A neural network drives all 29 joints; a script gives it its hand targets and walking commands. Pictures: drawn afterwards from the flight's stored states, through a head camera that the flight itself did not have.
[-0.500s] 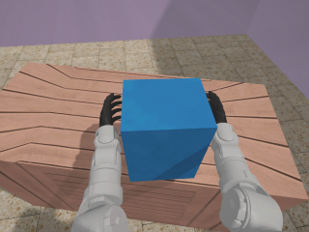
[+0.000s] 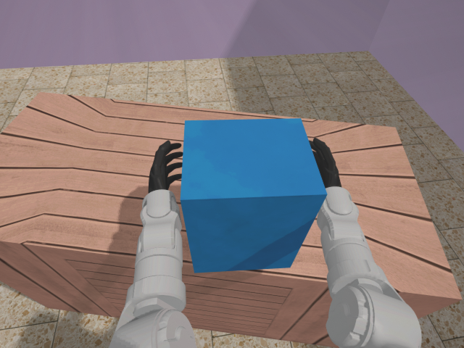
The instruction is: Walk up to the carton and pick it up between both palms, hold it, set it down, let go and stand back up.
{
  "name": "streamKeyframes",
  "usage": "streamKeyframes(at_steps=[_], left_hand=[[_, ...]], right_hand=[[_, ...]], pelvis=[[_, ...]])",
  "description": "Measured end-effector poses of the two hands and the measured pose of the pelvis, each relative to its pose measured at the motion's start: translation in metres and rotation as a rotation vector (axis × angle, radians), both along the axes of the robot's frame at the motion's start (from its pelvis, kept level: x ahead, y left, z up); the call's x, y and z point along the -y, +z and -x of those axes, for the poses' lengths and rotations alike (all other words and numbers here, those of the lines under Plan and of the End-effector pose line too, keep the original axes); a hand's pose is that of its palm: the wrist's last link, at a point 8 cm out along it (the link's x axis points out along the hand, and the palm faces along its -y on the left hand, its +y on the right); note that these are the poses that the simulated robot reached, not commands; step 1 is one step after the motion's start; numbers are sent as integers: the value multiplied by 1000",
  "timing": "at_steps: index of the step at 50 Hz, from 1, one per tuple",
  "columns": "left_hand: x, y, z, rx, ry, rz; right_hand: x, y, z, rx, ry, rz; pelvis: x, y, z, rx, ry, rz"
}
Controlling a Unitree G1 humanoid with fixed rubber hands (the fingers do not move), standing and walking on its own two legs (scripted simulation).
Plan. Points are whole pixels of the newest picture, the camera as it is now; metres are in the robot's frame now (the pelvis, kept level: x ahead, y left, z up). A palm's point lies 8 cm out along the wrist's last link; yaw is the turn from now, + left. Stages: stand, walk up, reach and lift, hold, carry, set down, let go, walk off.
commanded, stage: set down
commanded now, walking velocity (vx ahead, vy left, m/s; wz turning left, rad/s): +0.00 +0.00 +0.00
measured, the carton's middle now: (243, 202) +0.39 +0.02 +0.02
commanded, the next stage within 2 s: none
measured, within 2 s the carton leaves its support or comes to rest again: neither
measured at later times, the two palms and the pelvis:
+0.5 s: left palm (163, 182) +0.39 +0.18 +0.05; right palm (323, 174) +0.43 -0.12 +0.07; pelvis -0.01 +0.00 -0.01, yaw -2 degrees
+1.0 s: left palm (151, 215) +0.34 +0.19 +0.02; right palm (349, 200) +0.40 -0.17 +0.04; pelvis -0.02 -0.01 -0.01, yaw +1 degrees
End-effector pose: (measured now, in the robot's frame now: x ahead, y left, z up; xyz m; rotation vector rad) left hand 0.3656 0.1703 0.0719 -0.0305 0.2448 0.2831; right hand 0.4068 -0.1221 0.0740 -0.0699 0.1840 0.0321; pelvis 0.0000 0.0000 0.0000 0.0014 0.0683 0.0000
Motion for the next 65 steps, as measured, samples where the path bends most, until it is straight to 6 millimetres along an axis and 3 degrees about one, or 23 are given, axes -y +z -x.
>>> streamKeyframes(at_steps=[15, 26, 34, 40, 49, 65], left_hand=[[-2, -9, -8, -13, -1, -22], [-5, -18, -23, -36, -22, -26], [-16, -25, -15, -40, -27, -43], [-25, -36, 1, -23, -17, -39], [-20, -51, 27, -14, -30, -28], [-17, -54, 61, 11, -23, -20]], right_hand=[[1, 1, -3, -18, 12, 17], [-2, -6, -27, -121, 27, 23], [6, -4, -34, -102, 15, 16], [26, -16, -23, -99, 6, 17], [50, -33, 7, -96, 21, 25], [59, -46, 54, -88, 31, 2]], pelvis=[[-1, -1, 3, -22, -18, 1], [-5, -9, 8, -139, -35, 20], [-3, -12, 9, -140, -20, 31], [2, -12, 11, -141, 6, 31], [10, -13, 18, -137, 18, 23], [14, -10, 27, -64, 27, 11]])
